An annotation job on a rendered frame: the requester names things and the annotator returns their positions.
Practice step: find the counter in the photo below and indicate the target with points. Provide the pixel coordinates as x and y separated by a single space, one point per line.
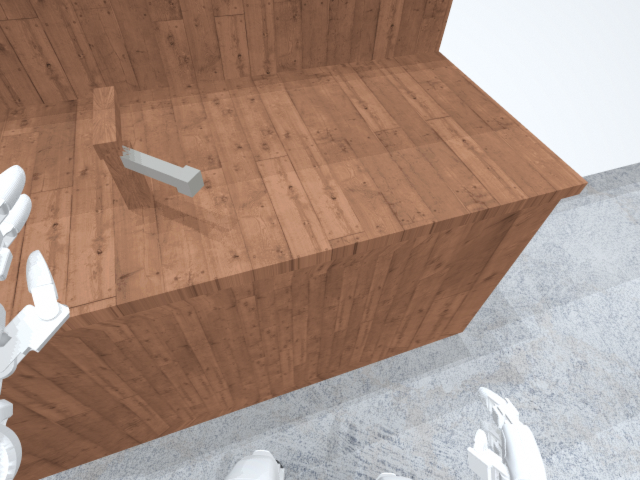
362 197

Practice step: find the robot left thigh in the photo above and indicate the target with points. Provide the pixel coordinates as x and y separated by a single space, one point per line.
256 467

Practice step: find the robot left hand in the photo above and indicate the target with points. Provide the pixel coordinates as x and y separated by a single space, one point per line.
33 326

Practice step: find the left robot forearm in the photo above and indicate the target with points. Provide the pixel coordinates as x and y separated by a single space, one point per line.
10 446

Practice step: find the robot left shin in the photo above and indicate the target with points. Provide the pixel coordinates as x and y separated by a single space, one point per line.
263 452

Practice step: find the robot right hand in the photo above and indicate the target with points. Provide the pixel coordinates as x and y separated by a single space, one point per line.
516 454

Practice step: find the tap lever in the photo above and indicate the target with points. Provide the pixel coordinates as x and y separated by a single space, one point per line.
188 180

